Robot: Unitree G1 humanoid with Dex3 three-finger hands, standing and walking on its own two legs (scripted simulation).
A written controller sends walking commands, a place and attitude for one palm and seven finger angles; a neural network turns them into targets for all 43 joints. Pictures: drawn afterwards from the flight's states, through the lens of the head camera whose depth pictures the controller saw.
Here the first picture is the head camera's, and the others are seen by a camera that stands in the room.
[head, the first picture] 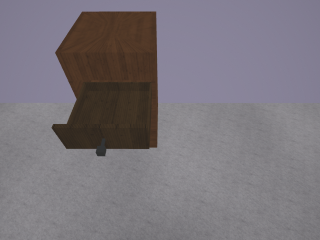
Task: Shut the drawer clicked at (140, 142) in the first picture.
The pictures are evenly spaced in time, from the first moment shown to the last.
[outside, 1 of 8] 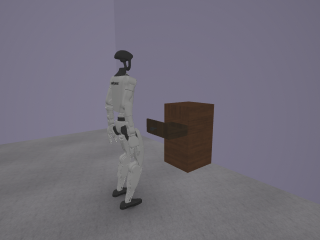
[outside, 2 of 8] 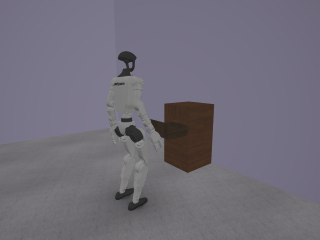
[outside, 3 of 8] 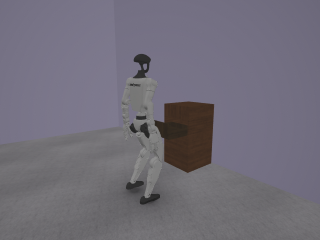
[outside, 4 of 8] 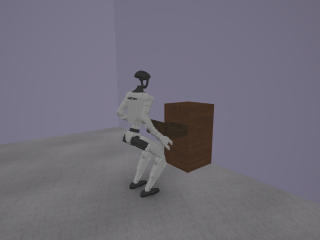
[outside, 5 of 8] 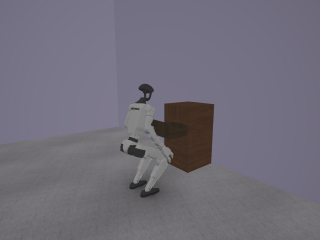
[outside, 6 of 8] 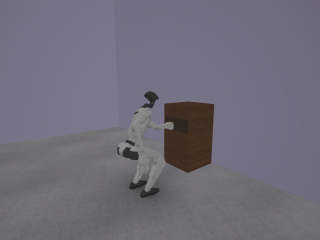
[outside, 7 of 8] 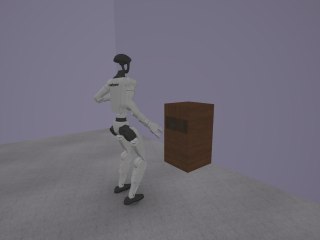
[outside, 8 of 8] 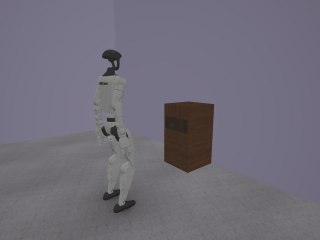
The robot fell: no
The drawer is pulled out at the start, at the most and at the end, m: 0.30 0.30 0.00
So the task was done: yes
